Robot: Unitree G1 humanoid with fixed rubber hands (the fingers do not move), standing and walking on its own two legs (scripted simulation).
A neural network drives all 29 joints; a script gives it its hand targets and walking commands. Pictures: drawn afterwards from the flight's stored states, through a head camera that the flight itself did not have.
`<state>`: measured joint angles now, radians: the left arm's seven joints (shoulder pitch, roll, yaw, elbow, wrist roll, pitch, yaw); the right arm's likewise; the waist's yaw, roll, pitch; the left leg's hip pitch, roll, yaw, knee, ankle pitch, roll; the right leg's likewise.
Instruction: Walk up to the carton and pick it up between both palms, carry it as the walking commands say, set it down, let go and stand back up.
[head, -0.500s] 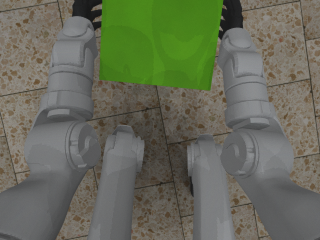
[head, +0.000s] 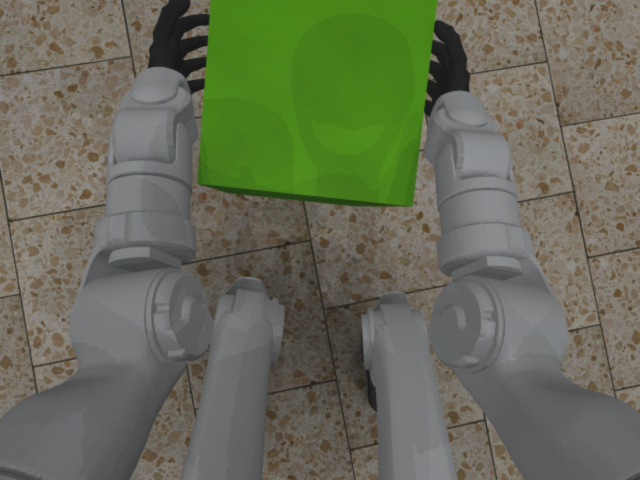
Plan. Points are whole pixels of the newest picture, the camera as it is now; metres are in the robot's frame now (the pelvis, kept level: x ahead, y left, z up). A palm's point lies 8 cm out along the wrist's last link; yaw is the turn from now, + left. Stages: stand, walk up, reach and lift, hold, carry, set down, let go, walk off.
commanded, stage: reach and lift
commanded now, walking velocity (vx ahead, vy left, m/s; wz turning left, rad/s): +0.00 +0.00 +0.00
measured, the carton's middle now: (307, 112) +0.52 +0.05 -0.14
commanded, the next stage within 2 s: none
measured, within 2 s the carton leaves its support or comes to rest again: neither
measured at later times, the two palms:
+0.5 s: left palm (155, 101) +0.47 +0.19 -0.02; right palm (475, 112) +0.49 -0.10 -0.02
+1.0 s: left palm (109, 67) +0.46 +0.18 +0.07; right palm (533, 94) +0.47 -0.11 +0.07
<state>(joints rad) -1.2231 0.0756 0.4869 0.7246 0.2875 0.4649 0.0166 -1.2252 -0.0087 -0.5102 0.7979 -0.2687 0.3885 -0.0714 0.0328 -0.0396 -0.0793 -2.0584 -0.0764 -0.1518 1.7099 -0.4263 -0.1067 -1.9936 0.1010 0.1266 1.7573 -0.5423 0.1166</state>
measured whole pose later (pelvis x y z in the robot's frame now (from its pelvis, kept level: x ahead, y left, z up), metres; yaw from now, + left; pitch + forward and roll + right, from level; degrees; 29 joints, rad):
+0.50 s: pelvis +0.02 +0.00 +0.06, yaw +0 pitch +43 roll -2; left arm -0.93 -0.03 0.44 0.61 0.28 0.37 0.03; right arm -0.95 0.06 -0.45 0.68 -0.24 0.32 -0.06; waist 0.04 -0.05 -0.17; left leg -1.85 -0.07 -0.17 1.50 -0.41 -0.10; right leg -1.78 0.10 0.13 1.53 -0.51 0.11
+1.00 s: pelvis +0.04 +0.00 +0.13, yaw +0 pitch +38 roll -1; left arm -0.81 -0.07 0.47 0.64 0.34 0.44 0.00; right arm -0.82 0.11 -0.46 0.70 -0.38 0.40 -0.03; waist 0.04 -0.03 -0.23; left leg -1.55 -0.07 -0.15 1.28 -0.39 -0.08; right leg -1.50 0.08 0.16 1.31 -0.48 0.10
